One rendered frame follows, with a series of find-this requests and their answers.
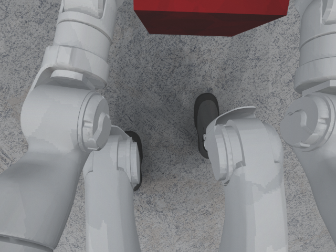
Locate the robot left foot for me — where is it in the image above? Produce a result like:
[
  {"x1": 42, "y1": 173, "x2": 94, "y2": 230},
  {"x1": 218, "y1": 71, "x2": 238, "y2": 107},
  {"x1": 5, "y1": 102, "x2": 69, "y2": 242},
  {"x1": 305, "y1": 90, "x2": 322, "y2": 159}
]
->
[{"x1": 125, "y1": 131, "x2": 143, "y2": 191}]

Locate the left robot upper arm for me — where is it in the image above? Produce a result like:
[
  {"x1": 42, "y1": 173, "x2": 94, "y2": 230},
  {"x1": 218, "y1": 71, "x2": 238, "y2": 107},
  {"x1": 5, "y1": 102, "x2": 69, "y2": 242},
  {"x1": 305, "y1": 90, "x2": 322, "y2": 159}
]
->
[{"x1": 0, "y1": 84, "x2": 111, "y2": 252}]

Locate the right robot forearm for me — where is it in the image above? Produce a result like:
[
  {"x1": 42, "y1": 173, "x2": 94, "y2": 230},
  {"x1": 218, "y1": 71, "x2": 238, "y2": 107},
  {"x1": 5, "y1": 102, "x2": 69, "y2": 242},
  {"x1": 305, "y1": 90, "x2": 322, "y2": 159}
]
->
[{"x1": 293, "y1": 0, "x2": 336, "y2": 96}]

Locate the right robot upper arm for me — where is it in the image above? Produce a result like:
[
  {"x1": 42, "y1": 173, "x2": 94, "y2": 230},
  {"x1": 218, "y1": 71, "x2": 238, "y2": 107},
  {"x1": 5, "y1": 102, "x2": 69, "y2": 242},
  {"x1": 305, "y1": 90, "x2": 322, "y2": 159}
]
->
[{"x1": 280, "y1": 92, "x2": 336, "y2": 246}]

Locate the robot right thigh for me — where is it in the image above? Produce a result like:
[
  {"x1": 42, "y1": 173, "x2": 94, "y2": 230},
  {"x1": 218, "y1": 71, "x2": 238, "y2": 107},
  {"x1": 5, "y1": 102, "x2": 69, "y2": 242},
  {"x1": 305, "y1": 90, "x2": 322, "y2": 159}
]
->
[{"x1": 209, "y1": 118, "x2": 288, "y2": 252}]

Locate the carton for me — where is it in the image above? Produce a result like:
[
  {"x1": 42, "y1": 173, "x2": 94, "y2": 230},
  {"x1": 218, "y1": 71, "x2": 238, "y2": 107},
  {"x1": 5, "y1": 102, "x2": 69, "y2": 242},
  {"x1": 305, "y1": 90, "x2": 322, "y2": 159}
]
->
[{"x1": 133, "y1": 0, "x2": 289, "y2": 37}]

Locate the left robot forearm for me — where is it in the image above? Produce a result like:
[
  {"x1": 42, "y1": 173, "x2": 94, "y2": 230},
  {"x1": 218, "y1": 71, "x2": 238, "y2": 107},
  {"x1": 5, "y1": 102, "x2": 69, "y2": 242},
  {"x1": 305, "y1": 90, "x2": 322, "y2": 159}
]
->
[{"x1": 20, "y1": 0, "x2": 124, "y2": 134}]

